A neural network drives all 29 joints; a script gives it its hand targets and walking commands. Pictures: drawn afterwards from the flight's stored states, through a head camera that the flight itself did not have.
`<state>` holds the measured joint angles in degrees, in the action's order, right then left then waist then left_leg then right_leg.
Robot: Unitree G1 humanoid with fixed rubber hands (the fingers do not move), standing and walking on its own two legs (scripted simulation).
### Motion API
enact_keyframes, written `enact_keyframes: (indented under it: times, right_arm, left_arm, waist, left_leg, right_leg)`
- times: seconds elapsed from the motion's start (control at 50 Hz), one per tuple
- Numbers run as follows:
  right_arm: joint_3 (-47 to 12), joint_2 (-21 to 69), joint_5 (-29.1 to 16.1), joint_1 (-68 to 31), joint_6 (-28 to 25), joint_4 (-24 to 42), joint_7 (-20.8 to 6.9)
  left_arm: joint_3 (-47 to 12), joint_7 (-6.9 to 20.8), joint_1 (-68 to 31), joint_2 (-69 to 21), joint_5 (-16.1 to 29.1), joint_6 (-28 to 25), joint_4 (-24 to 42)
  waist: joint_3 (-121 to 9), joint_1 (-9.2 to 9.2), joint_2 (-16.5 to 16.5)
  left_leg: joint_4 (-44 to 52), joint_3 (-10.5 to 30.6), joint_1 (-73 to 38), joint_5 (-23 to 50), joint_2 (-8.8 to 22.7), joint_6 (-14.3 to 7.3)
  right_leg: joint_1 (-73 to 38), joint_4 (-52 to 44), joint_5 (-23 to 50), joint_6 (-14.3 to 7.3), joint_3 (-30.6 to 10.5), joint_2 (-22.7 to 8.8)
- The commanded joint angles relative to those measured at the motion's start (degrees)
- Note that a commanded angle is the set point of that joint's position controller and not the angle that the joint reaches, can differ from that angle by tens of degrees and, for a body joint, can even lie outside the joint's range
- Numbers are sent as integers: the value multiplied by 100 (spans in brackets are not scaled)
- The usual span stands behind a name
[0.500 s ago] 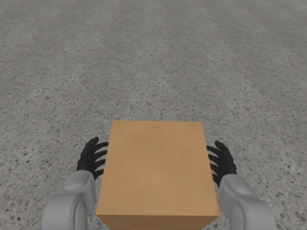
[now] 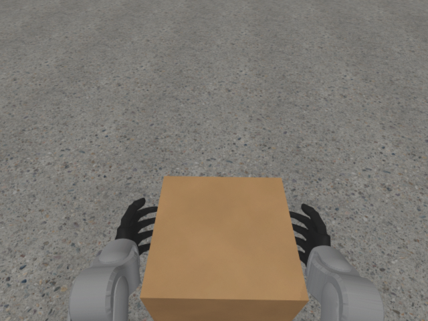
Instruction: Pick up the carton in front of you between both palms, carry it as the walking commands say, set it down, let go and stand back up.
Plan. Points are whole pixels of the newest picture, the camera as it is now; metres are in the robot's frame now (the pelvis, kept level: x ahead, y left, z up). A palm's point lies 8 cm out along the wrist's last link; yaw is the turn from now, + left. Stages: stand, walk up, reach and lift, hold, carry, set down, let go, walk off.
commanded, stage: carry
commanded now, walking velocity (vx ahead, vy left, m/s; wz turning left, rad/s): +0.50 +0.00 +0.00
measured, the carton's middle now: (221, 261) +0.25 +0.00 +0.00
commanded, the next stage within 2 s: none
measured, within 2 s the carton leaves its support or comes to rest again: neither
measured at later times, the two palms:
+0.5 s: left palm (153, 111) +0.57 +0.18 +0.09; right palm (276, 116) +0.56 -0.12 +0.10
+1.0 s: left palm (171, 74) +0.72 +0.15 +0.11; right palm (278, 79) +0.72 -0.15 +0.11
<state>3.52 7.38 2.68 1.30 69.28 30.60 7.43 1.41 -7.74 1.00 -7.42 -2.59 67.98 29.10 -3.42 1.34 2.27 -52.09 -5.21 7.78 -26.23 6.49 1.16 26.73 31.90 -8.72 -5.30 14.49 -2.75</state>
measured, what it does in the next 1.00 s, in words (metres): walks ahead: left foot, then right foot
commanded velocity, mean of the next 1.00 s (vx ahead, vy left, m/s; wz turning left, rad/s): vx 0.11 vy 0.00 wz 0.00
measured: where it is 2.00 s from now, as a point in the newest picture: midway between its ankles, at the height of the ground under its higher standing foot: (215, 292)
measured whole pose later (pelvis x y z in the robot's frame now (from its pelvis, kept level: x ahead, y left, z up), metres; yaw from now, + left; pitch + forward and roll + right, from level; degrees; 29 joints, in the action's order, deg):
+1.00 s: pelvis +0.48 +0.01 +0.02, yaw -1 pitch +5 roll +0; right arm 3.3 7.3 3.3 -1.7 70.5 28.3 7.5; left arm 3.0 -7.7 -1.1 -7.3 -3.1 69.7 28.5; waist -7.0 -0.1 0.3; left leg -28.6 -11.4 12.0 -17.0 4.0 1.4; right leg 12.0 26.8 -17.1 0.0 8.4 -2.5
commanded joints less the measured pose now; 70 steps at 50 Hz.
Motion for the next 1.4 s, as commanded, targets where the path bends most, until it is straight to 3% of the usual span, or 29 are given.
enact_keyframes:
  times: [0.0,0.04,0.08,0.22,0.28,0.32,0.34,0.36,0.38,0.4,0.42,0.44,0.46,0.48,0.54,0.58,0.62,0.68,0.78,0.84,0.9,0.96,1.06,1.12,1.18,1.24,1.28,1.3,1.38]
  right_arm:
    - [-3999,5054,-1611,-2120,-364,681,-824]
    - [-4074,5178,-1540,-2059,-504,699,-829]
    - [-4123,5114,-1451,-1961,-561,698,-784]
    - [-3994,4468,-1467,-1915,-400,907,-628]
    - [-3877,4066,-1532,-1886,-223,908,-559]
    - [-3790,3853,-1559,-1750,-123,835,-524]
    - [-3723,3760,-1554,-1784,-81,855,-519]
    - [-3638,3629,-1587,-1819,-50,872,-510]
    - [-3570,3614,-1600,-1731,-49,865,-485]
    - [-3574,3766,-1624,-1682,-33,884,-481]
    - [-3712,4113,-1789,-1768,-90,1029,-532]
    - [-3685,4337,-1776,-1809,-132,1005,-585]
    - [-3713,4556,-1766,-1972,-182,989,-640]
    - [-3756,4739,-1739,-2023,-228,996,-698]
    - [-3924,4959,-1750,-2022,-316,1047,-817]
    - [-3926,4817,-1758,-2127,-312,1120,-834]
    - [-3855,4564,-1690,-2165,-243,1061,-812]
    - [-3730,4251,-1558,-2164,-87,787,-749]
    - [-3556,4023,-1494,-2195,92,348,-690]
    - [-3609,4201,-1564,-2321,78,290,-670]
    - [-3734,4532,-1671,-2518,19,410,-692]
    - [-3787,4717,-1723,-2600,-49,547,-708]
    - [-3752,4585,-1655,-2348,-81,567,-699]
    - [-3702,4394,-1537,-2236,-89,371,-740]
    - [-3611,4158,-1401,-2336,-144,90,-829]
    - [-3457,3921,-1226,-2543,-317,-313,-928]
    - [-3393,3860,-1150,-2692,-482,-557,-1001]
    - [-3341,3813,-1110,-2688,-559,-676,-1034]
    - [-3244,3947,-1015,-2752,-928,-1085,-1186]
  left_arm:
    - [-3808,859,-2147,-5247,1800,-296,904]
    - [-3841,925,-2066,-5289,1772,-399,887]
    - [-3766,955,-1869,-5125,1723,-433,823]
    - [-3646,803,-1757,-4349,1660,-298,1031]
    - [-3490,654,-1664,-3984,1538,-133,1048]
    - [-3438,564,-1658,-3821,1468,-22,1067]
    - [-3444,527,-1713,-3746,1461,34,1081]
    - [-3465,496,-1786,-3705,1487,85,1160]
    - [-3596,491,-1925,-3759,1601,136,1298]
    - [-3657,508,-1816,-3864,1657,169,1223]
    - [-3742,550,-1824,-4107,1768,122,1379]
    - [-3750,586,-1942,-4362,1750,99,1232]
    - [-3793,640,-2057,-4600,1761,46,1188]
    - [-3855,685,-2095,-4799,1769,-16,1194]
    - [-3908,743,-2116,-5008,1733,-141,1311]
    - [-3871,738,-2081,-4952,1681,-154,1265]
    - [-3722,727,-2070,-4735,1603,-88,1124]
    - [-3563,687,-2206,-4330,1547,71,991]
    - [-3319,667,-1950,-4153,1442,196,326]
    - [-3305,684,-2085,-4292,1489,175,290]
    - [-3401,722,-2314,-4587,1592,119,470]
    - [-3532,733,-2462,-4771,1687,60,691]
    - [-3592,701,-2263,-4697,1651,40,739]
    - [-3585,726,-2204,-4518,1552,43,574]
    - [-3509,805,-2280,-4292,1417,-14,232]
    - [-3312,916,-2420,-4037,1242,-202,-241]
    - [-3194,989,-2472,-3962,1155,-383,-528]
    - [-3144,1002,-2493,-3922,1112,-481,-592]
    - [-3071,1123,-2753,-4104,990,-829,-946]
  waist:
    - [-1679,-35,-547]
    - [-1594,-44,-798]
    - [-1382,-48,-992]
    - [-528,-43,-1032]
    - [-387,-3,-1081]
    - [-727,-118,-885]
    - [-1022,-220,-580]
    - [-1610,-281,172]
    - [-2075,-318,1425]
    - [-2405,-271,986]
    - [-2466,-231,644]
    - [-2392,-241,515]
    - [-2135,-229,520]
    - [-2037,-209,522]
    - [-2138,-200,646]
    - [-1961,-133,413]
    - [-1747,-124,107]
    - [-1394,-181,-250]
    - [-1328,-159,-481]
    - [-1482,-154,-606]
    - [-1623,-148,-603]
    - [-1741,-141,-453]
    - [-1860,-146,-100]
    - [-1707,-155,25]
    - [-1437,-154,-142]
    - [-1253,-146,-546]
    - [-1181,-123,-622]
    - [-1170,-116,-551]
    - [-1482,-150,185]
  left_leg:
    - [-1445,571,2562,793,144,-272]
    - [-827,320,2444,1052,99,-233]
    - [-260,133,2602,1397,104,-163]
    - [1809,-497,2601,2269,-93,-34]
    - [2337,-792,2223,2567,-379,-40]
    - [2953,-1137,915,3084,-672,-113]
    - [3221,-912,-126,3793,-432,-192]
    - [2762,50,-1720,5894,558,-480]
    - [2766,1744,-2666,8114,1719,-1262]
    - [2801,1725,-2568,8134,1847,-1547]
    - [2933,1428,-2401,7656,1841,-1544]
    - [3041,1082,-2040,7116,1570,-1187]
    - [3205,806,-1802,6707,1316,-956]
    - [3331,551,-1583,6174,1157,-863]
    - [3525,159,-1129,4987,989,-875]
    - [3345,-139,-780,4183,887,-741]
    - [3076,-336,-112,3232,605,-413]
    - [2971,-265,83,2327,316,-205]
    - [2353,-272,-123,4274,323,-45]
    - [2250,-299,35,4136,231,21]
    - [2270,-322,60,3829,148,55]
    - [2364,-326,-95,4058,128,48]
    - [2226,-330,-664,5414,186,14]
    - [2156,-355,-765,5792,193,-14]
    - [2132,-452,-379,5261,98,22]
    - [2469,-523,373,3896,-55,93]
    - [2878,-471,310,3558,-88,75]
    - [2968,-423,45,3834,-49,54]
    - [2426,-249,-1293,6219,351,-60]
  right_leg:
    - [-3079,-1827,1113,-293,-2252,-1711]
    - [-2826,-2057,699,-145,-1736,-1546]
    - [-2866,-2353,355,-216,-1507,-1470]
    - [-2937,-2393,1086,-153,-711,-1149]
    - [-3159,-1785,3046,41,-362,-1026]
    - [-2926,-672,3641,331,2,-758]
    - [-2388,162,3245,547,45,-581]
    - [-1240,1267,1589,820,-34,-353]
    - [-11,2787,-1593,975,-297,240]
    - [35,3303,-2441,828,-1075,160]
    - [122,3227,-2397,709,-1171,-23]
    - [-49,2678,-2260,628,-1347,-268]
    - [-69,1774,-2052,605,-1405,-328]
    - [-257,1131,-1995,641,-1303,-263]
    - [-1182,-64,-1546,675,-911,31]
    - [-1626,-965,-328,632,-722,-67]
    - [-2191,-1043,850,539,-955,-467]
    - [-1797,-966,1542,470,-1210,-830]
    - [-1896,-574,3437,532,-1130,-810]
    - [-2190,-427,4199,499,-1089,-792]
    - [-2376,-378,4479,466,-1091,-787]
    - [-2412,-292,4294,453,-1057,-711]
    - [-2071,-118,3533,529,-872,-487]
    - [-1890,-307,3056,610,-756,-335]
    - [-2179,-536,3387,649,-706,-281]
    - [-2868,-398,4527,541,-848,-440]
    - [-2852,-352,4468,468,-912,-512]
    - [-2625,-344,4091,462,-927,-504]
    - [-1542,-434,2175,543,-801,-387]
